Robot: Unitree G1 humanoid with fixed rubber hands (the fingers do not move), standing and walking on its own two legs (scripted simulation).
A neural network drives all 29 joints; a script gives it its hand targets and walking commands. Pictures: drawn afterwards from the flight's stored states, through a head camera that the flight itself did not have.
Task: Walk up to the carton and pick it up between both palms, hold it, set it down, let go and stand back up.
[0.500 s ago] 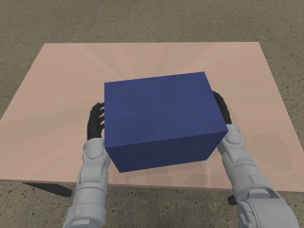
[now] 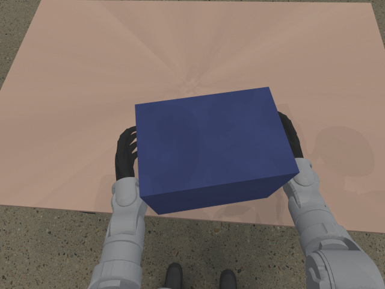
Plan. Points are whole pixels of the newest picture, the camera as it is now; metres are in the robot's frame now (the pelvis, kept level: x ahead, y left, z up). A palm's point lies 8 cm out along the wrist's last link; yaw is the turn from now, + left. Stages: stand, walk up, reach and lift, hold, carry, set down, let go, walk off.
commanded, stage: set down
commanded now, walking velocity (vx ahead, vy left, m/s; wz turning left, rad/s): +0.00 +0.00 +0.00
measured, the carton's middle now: (208, 156) +0.39 +0.01 -0.03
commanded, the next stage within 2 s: none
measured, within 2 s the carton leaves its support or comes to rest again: rests again in 0.24 s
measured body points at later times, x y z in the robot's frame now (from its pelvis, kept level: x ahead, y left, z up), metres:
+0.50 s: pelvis -0.02 +0.00 -0.01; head +0.14 -0.02 +0.41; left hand +0.35 +0.17 -0.02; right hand +0.44 -0.17 -0.03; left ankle -0.02 +0.15 -0.73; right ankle -0.04 -0.09 -0.73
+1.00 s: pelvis -0.04 -0.01 +0.00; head +0.06 -0.02 +0.44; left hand +0.33 +0.16 +0.03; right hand +0.44 -0.21 +0.07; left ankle -0.02 +0.15 -0.73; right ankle -0.04 -0.09 -0.73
